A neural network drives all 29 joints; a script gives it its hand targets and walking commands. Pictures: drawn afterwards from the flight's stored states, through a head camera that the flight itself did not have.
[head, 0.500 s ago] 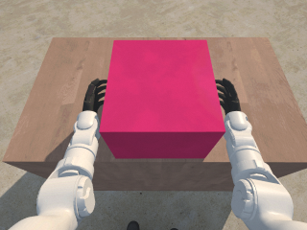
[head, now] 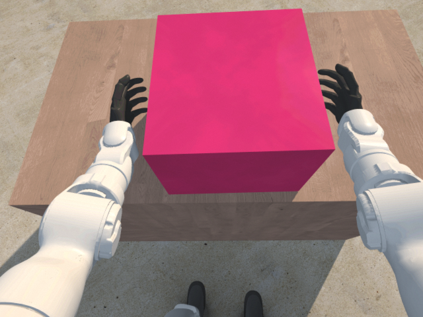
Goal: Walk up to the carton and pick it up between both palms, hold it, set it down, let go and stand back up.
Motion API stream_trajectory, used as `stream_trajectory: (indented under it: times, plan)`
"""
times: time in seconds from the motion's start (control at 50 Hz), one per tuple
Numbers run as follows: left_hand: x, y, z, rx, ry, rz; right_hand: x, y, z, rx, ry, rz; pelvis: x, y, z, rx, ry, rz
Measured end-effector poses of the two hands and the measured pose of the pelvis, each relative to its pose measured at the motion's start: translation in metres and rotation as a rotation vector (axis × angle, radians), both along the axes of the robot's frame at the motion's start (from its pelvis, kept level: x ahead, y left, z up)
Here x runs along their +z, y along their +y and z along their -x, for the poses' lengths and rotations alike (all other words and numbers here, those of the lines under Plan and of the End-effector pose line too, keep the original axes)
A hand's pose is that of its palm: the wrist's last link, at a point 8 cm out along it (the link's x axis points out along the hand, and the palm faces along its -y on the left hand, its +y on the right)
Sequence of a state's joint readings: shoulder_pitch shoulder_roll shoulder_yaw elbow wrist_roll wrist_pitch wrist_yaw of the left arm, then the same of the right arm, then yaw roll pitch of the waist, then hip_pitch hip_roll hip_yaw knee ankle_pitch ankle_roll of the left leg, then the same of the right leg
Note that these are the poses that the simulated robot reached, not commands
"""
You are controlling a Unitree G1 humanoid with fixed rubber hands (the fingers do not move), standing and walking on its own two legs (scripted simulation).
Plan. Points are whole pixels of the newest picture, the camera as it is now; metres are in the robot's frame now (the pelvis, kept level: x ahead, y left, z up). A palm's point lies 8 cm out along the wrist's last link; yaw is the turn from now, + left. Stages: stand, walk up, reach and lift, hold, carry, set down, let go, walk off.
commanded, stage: set down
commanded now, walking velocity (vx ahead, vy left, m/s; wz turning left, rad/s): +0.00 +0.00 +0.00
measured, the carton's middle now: (231, 107) +0.52 +0.03 +0.00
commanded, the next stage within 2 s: none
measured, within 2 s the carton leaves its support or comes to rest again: neither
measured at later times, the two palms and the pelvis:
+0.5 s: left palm (94, 97) +0.45 +0.26 +0.09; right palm (366, 93) +0.50 -0.20 +0.08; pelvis -0.01 -0.01 -0.01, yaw +1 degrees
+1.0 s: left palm (125, 124) +0.44 +0.23 +0.03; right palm (384, 126) +0.47 -0.25 +0.03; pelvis +0.01 +0.00 +0.00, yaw -1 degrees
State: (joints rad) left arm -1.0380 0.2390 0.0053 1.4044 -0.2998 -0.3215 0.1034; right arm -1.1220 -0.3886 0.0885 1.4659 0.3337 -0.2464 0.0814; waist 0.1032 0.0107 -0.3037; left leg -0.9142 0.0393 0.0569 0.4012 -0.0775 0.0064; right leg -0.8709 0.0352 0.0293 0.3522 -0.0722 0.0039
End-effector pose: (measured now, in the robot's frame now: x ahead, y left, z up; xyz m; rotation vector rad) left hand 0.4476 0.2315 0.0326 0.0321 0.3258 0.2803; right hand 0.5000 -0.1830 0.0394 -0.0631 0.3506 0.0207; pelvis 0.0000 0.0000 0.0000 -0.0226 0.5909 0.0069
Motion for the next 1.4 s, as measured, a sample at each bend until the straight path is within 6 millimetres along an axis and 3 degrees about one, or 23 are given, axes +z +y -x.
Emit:
stream_trajectory:
  times: [0.12, 0.28, 0.38, 0.58, 0.68, 0.74, 0.84, 0.88, 0.92, 0.98, 1.08, 1.18, 1.32, 1.4]
  plan:
    - [-0.005, 0.008, 0.004, 0.008, -0.029, -0.001, -0.013, -0.005, 0.001, 0.018, -0.015, -0.006, -0.005, -0.004, 0.006, -0.01, 0.049, 0.002]
    - [0.018, 0.023, 0.002, 0.011, -0.081, -0.006, -0.008, -0.013, 0.003, 0.02, -0.04, 0.009, -0.008, -0.011, 0.017, -0.006, 0.053, -0.001]
    - [0.034, 0.03, -0.002, 0.013, -0.088, 0.001, 0.008, -0.015, 0.001, 0.016, -0.044, 0.028, -0.01, -0.014, 0.016, 0.003, 0.068, -0.001]
    - [0.066, 0.036, -0.008, -0.004, -0.107, -0.001, 0.059, -0.017, -0.008, -0.019, -0.088, 0.012, -0.005, -0.011, 0.0, 0.022, 0.011, 0.003]
    - [0.076, 0.042, -0.01, -0.012, -0.116, -0.009, 0.071, -0.02, -0.011, -0.036, -0.084, 0.004, 0.0, -0.006, -0.006, 0.028, -0.043, 0.006]
    - [0.058, 0.04, -0.004, -0.066, -0.068, -0.046, 0.057, -0.03, 0.0, -0.085, -0.039, 0.001, 0.005, -0.004, -0.008, 0.04, -0.109, 0.009]
    - [-0.001, 0.025, 0.018, -0.09, 0.022, 0.01, 0.009, -0.055, 0.029, -0.136, 0.044, 0.018, 0.007, -0.001, -0.014, 0.033, -0.103, 0.01]
    - [-0.016, 0.019, 0.023, -0.075, 0.021, 0.034, -0.004, -0.063, 0.035, -0.125, 0.034, 0.025, 0.006, 0.0, -0.015, 0.022, -0.07, 0.012]
    - [-0.02, 0.011, 0.022, -0.065, -0.009, 0.048, -0.01, -0.066, 0.036, -0.1, 0.001, 0.027, 0.005, 0.0, -0.014, 0.011, -0.044, 0.014]
    - [-0.01, -0.002, 0.014, -0.072, -0.073, 0.057, -0.009, -0.066, 0.03, -0.059, -0.053, 0.014, 0.005, -0.002, -0.01, -0.003, -0.031, 0.013]
    - [0.026, -0.014, -0.006, -0.096, -0.144, 0.044, 0.005, -0.06, 0.016, -0.005, -0.104, -0.017, 0.005, -0.01, -0.001, -0.02, -0.045, 0.002]
    - [0.052, -0.011, -0.01, -0.1, -0.133, 0.045, 0.032, -0.052, 0.008, 0.025, -0.135, -0.004, 0.007, -0.02, 0.005, -0.016, -0.073, -0.006]
    - [0.042, 0.011, 0.018, -0.041, -0.035, 0.117, 0.064, -0.052, 0.022, -0.044, -0.108, 0.024, 0.012, -0.029, -0.008, 0.01, -0.08, -0.01]
    - [0.058, 0.025, 0.033, -0.019, -0.105, 0.101, 0.092, -0.051, 0.032, -0.068, -0.155, 0.015, 0.015, -0.029, -0.014, 0.029, -0.139, -0.011]
